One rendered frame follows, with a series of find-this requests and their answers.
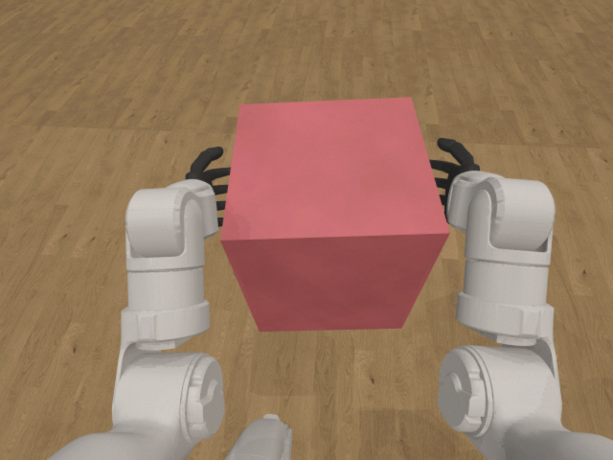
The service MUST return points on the robot right upper arm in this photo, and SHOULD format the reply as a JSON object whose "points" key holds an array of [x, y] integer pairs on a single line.
{"points": [[506, 401]]}

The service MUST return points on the robot left upper arm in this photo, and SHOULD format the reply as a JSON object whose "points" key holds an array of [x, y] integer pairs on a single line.
{"points": [[165, 404]]}

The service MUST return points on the robot left forearm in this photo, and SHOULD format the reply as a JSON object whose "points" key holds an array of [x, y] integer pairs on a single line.
{"points": [[165, 230]]}

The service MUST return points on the robot right forearm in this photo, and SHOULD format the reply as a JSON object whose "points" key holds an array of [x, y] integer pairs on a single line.
{"points": [[508, 225]]}

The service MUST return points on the right robot hand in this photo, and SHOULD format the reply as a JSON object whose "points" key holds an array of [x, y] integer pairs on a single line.
{"points": [[458, 151]]}

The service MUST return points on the robot left thigh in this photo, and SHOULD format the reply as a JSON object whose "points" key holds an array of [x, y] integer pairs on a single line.
{"points": [[263, 439]]}

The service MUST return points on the carton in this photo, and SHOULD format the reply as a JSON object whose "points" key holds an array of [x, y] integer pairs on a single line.
{"points": [[333, 219]]}

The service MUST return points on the left robot hand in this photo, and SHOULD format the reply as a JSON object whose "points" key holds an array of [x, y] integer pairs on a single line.
{"points": [[197, 172]]}

